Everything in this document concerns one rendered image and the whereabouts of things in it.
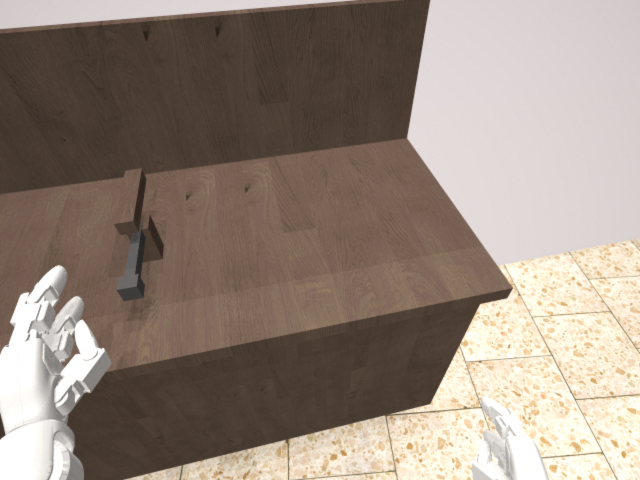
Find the tap lever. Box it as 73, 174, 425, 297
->
116, 222, 146, 301

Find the robot left forearm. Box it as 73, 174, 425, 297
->
0, 419, 84, 480

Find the left robot hand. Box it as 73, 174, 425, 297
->
0, 265, 112, 435

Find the right robot hand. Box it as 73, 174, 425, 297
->
472, 396, 549, 480

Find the counter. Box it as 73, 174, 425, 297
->
0, 0, 513, 480

